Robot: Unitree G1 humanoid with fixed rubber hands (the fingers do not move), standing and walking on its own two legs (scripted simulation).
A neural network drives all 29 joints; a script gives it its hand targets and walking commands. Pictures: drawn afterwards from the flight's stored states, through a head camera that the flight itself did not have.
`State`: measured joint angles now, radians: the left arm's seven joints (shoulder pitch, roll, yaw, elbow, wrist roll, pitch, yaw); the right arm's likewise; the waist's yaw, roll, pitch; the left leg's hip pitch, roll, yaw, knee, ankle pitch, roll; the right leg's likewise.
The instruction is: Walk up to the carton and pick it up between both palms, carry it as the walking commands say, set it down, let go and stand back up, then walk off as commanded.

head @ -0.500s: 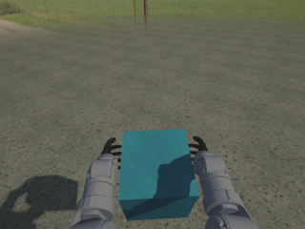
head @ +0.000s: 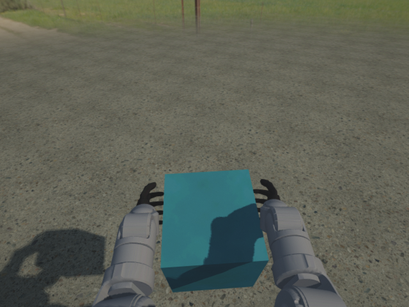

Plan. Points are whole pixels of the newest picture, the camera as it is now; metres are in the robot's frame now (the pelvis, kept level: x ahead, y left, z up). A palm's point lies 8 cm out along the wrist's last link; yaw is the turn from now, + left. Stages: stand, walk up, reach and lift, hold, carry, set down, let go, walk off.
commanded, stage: carry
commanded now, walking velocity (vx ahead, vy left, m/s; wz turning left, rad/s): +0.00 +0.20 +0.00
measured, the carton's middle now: (210, 231) +0.32 +0.00 -0.01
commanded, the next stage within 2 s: none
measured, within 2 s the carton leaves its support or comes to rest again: neither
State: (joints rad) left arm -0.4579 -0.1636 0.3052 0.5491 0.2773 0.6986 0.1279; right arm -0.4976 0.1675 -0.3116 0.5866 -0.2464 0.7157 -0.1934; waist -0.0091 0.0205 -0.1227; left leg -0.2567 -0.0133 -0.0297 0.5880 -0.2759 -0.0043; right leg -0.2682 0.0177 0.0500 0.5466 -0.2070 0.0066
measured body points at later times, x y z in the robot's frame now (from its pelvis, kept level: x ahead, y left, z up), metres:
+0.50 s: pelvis -0.01 +0.06 -0.01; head +0.01 +0.07 +0.44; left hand +0.30 +0.23 +0.08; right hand +0.33 -0.04 +0.09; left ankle +0.02 +0.14 -0.73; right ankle +0.03 -0.09 -0.71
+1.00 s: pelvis -0.04 +0.13 -0.01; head -0.02 +0.14 +0.44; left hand +0.25 +0.31 +0.08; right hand +0.30 +0.04 +0.09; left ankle -0.02 +0.21 -0.73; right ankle -0.04 -0.03 -0.70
